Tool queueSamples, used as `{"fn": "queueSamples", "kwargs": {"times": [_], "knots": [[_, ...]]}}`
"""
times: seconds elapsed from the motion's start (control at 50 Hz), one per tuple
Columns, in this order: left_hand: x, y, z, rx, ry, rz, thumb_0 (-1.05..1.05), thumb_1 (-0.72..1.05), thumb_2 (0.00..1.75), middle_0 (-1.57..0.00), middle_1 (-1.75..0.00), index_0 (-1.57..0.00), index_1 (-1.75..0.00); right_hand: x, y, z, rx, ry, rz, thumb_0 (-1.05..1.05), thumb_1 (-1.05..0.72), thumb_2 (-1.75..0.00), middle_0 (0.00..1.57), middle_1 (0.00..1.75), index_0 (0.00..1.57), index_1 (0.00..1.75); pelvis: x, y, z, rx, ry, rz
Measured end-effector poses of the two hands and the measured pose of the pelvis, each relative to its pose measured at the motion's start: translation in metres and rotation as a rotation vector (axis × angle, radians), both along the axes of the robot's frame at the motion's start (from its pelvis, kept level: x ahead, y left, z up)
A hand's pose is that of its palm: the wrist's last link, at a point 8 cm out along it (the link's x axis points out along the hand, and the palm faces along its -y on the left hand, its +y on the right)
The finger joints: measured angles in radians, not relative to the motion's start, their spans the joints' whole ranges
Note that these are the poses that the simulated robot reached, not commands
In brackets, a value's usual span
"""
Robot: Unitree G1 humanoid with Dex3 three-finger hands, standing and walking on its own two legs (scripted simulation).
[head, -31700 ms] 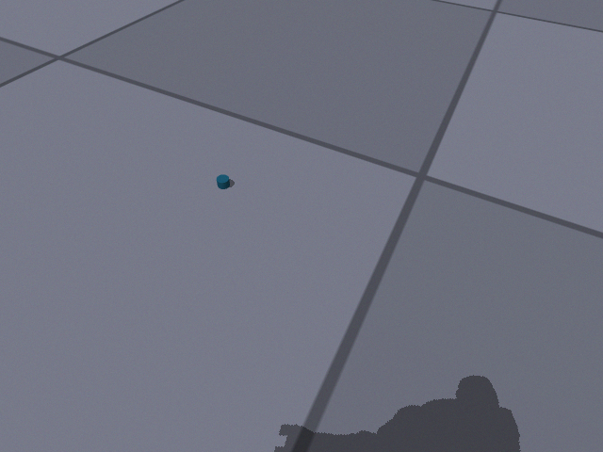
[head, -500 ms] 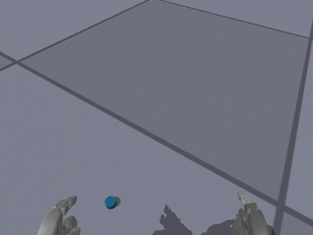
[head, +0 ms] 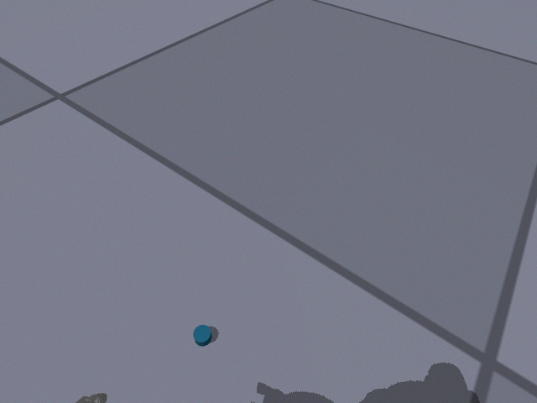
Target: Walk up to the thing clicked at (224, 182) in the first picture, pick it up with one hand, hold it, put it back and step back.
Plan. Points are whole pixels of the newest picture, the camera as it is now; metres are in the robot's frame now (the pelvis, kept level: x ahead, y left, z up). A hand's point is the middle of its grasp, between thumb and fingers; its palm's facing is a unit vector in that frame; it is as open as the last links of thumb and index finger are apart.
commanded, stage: stand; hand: left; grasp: from above
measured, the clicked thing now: (202, 335) +0.45 +0.23 -0.73
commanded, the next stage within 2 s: none
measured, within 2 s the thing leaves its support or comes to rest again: neither
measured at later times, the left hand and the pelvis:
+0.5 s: hand out of the picture +0.04 +0.24 -0.13, palm faces +0.04 -0.94 -0.33, open 7.4 cm; pelvis +0.00 +0.00 +0.03, yaw +0 degrees
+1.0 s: hand out of the picture +0.05 +0.23 -0.13, palm faces +0.02 -0.94 -0.33, open 7.4 cm; pelvis +0.00 -0.01 +0.03, yaw +0 degrees
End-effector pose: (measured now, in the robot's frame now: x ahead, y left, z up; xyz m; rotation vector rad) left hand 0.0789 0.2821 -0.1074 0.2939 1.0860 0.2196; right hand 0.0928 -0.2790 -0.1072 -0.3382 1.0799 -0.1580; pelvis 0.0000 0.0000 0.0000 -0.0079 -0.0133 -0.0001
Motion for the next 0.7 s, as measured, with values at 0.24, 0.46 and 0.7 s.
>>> {"fn": "queueSamples", "kwargs": {"times": [0.24,0.46,0.7], "knots": [[-0.052,-0.004,0.002,-0.025,0.173,0.081,0.01,0.91,0.90,-0.20,-0.30,-0.20,-0.30,-0.024,0.007,0.003,0.035,0.110,-0.055,0.00,-0.90,-0.89,0.21,0.30,0.20,0.30,0.003,0.000,0.021,0.002,-0.054,0.006],[-0.051,-0.003,0.009,-0.016,0.173,0.071,0.01,0.91,0.90,-0.20,-0.30,-0.20,-0.30,-0.034,0.002,0.006,0.044,0.130,-0.076,0.00,-0.90,-0.89,0.21,0.30,0.20,0.30,-0.003,-0.002,0.027,0.004,-0.074,0.007],[-0.044,-0.001,0.014,-0.005,0.171,0.060,0.01,0.91,0.90,-0.20,-0.30,-0.20,-0.30,-0.046,-0.011,0.008,0.029,0.161,-0.093,0.00,-0.90,-0.89,0.21,0.30,0.20,0.30,-0.005,-0.007,0.030,0.005,-0.072,0.003]]}}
